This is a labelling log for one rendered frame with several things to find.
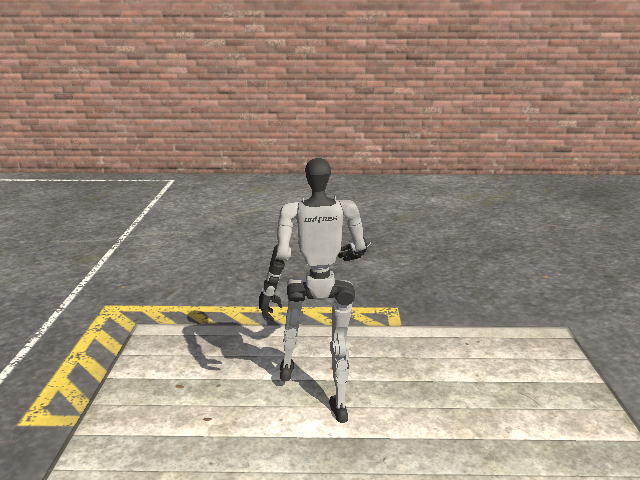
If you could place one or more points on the humanoid robot head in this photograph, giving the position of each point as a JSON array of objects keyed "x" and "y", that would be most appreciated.
[{"x": 318, "y": 172}]

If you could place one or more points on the robot right hand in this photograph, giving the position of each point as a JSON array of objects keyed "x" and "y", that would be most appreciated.
[{"x": 348, "y": 253}]

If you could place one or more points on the robot left upper arm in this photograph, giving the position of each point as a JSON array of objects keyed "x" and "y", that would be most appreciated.
[{"x": 287, "y": 213}]

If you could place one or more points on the robot right upper arm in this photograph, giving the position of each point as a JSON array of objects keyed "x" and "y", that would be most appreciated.
[{"x": 354, "y": 223}]

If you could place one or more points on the left robot forearm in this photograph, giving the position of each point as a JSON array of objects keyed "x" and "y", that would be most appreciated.
[{"x": 273, "y": 275}]

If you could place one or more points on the robot left hand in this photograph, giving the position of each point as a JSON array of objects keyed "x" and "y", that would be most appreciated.
[{"x": 264, "y": 305}]

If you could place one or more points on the right robot forearm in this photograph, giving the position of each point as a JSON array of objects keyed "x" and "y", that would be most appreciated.
[{"x": 359, "y": 253}]

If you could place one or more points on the right robot thigh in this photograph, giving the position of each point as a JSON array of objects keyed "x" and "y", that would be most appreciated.
[{"x": 344, "y": 295}]

